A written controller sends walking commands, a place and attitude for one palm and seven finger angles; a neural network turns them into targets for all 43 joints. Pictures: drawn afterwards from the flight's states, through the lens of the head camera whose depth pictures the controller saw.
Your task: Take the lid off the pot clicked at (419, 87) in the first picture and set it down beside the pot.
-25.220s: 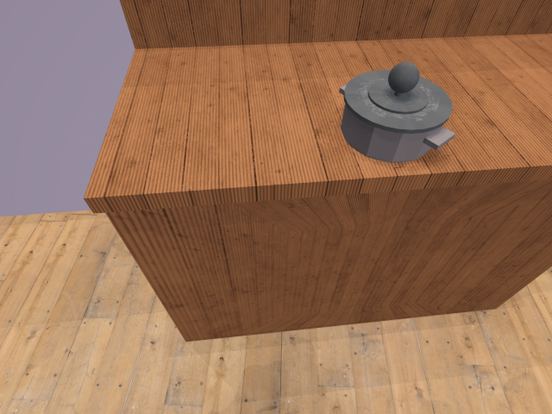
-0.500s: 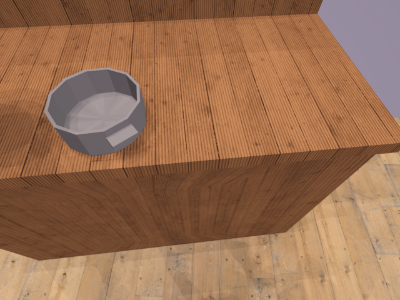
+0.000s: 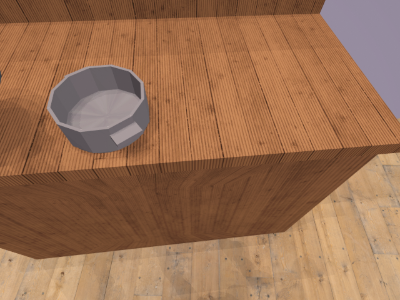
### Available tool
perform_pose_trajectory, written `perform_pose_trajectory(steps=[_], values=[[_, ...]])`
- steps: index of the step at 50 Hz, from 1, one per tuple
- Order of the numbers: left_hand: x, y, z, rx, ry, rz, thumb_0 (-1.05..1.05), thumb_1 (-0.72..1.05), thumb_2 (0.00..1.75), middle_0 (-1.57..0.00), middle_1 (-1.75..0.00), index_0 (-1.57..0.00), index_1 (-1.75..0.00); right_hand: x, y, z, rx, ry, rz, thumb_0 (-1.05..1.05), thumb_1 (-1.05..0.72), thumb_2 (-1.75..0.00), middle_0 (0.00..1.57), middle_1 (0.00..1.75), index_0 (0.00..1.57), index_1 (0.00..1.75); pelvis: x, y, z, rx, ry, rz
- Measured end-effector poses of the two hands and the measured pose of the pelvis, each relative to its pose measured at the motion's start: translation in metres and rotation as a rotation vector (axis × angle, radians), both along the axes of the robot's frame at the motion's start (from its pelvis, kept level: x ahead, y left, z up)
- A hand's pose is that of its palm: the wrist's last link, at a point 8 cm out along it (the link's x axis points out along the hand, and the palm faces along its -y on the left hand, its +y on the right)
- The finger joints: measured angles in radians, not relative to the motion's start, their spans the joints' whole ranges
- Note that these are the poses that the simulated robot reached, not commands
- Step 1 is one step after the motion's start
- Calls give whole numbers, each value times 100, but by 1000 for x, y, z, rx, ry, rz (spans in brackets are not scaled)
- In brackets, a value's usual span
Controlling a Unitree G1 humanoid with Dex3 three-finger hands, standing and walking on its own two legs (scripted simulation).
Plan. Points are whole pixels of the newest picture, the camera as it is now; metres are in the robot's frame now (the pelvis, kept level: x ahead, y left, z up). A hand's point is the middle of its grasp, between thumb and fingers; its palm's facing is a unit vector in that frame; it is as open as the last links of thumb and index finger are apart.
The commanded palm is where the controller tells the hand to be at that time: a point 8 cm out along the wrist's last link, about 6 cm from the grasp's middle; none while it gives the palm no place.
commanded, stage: lower the lid onto the table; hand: left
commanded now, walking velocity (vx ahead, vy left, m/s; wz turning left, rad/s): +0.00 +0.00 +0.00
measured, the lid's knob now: out of the picture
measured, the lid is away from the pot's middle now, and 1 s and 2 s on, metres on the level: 0.24 0.23 0.23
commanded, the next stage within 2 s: open the fingers wide in 1.48 s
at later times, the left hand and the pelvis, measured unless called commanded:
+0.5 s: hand out of the picture +0.46 +0.37 +0.20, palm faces -0.34 -0.25 -0.91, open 7.1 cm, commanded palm +0.48 +0.39 +0.28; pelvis +0.00 +0.00 +0.00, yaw -1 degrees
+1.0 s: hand out of the picture +0.45 +0.39 +0.17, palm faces -0.37 -0.27 -0.89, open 7.1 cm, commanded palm +0.48 +0.40 +0.24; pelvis +0.00 +0.00 -0.01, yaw -1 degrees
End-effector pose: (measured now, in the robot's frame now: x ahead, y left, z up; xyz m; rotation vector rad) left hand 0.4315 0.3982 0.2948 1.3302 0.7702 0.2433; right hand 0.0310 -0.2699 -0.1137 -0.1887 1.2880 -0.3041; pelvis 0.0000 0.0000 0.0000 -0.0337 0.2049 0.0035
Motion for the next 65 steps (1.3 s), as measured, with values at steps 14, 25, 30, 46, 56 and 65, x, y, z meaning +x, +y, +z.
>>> perform_pose_trajectory(steps=[14,25,30,46,56,65], values=[[13,-9,-22,-7,45,-59,4,18,83,-61,-94,-77,-102,-10,-1,2,-30,14,-6,0,-90,-90,20,30,21,30,-2,2,-1,-4,14,4],[28,-22,-38,-31,57,-100,4,18,83,-61,-94,-77,-102,-25,-2,1,-33,46,-47,0,-90,-90,20,30,21,30,-1,2,-3,-5,29,-10],[31,-20,-45,-45,64,-95,4,18,83,-61,-94,-77,-102,-30,-3,0,-36,64,-65,0,-90,-90,20,30,21,30,1,1,-4,-7,36,-16],[27,-8,-64,-37,85,-90,4,18,83,-60,-94,-77,-102,-26,-3,0,-46,81,-56,0,-90,-90,20,30,21,30,3,2,-6,-13,50,-8],[23,-2,-83,-63,116,-93,4,18,83,-60,-94,-77,-102,-19,-1,1,-65,52,-47,0,-90,-90,20,30,21,30,0,5,-9,-19,53,-11],[22,6,-96,-65,136,-98,4,18,83,-60,-94,-77,-103,-31,4,1,-85,80,-52,0,-90,-90,20,30,21,30,-3,10,-11,-26,65,-10]])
